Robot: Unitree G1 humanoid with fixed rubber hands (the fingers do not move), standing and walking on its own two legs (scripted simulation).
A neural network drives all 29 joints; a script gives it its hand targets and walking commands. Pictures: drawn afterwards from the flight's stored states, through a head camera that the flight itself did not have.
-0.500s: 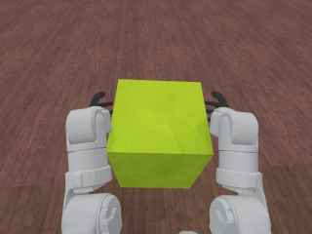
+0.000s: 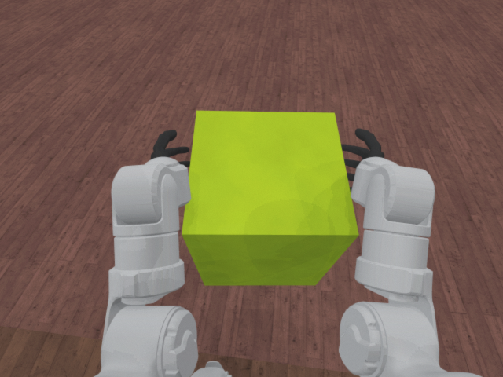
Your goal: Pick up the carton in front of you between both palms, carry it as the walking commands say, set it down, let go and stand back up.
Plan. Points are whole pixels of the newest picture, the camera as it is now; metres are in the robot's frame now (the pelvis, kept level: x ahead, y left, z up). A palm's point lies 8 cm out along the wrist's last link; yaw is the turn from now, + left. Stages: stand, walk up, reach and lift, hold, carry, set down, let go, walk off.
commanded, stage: carry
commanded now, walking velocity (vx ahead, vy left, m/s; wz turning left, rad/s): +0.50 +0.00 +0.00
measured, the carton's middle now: (262, 208) +0.40 +0.03 +0.07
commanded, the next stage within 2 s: none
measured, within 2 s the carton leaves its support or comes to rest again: neither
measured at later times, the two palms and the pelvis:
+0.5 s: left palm (221, 56) +0.69 +0.14 +0.19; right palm (362, 63) +0.68 -0.15 +0.19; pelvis +0.31 +0.01 +0.02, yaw +0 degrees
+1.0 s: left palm (224, 11) +0.97 +0.17 +0.18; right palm (331, 15) +0.97 -0.11 +0.18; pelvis +0.62 +0.03 +0.05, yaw +0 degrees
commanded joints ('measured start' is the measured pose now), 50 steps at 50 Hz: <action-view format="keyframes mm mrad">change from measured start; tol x64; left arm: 1 -764 -1020 -572 -37 -423 -38 -324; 50 -463 -1055 -559 31 -290 -109 -353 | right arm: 1 -706 939 602 23 382 3 201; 50 -420 1110 669 93 397 -86 268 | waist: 1 -129 -91 -558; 50 -159 113 -523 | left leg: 1 583 -149 200 -210 71 16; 4 1098 291 -762 -481 59 198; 23 754 163 -18 -272 933 74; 28 -81 -66 -122 613 -103 -23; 50 1035 341 -493 -425 543 231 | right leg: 1 89 -147 35 118 699 -110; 4 -552 93 80 708 -73 10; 15 -721 8 60 616 152 -26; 23 -154 106 -137 40 315 -85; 26 704 -329 680 -82 457 -309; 45 177 -133 -2 135 811 -71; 50 -626 -8 110 724 -28 0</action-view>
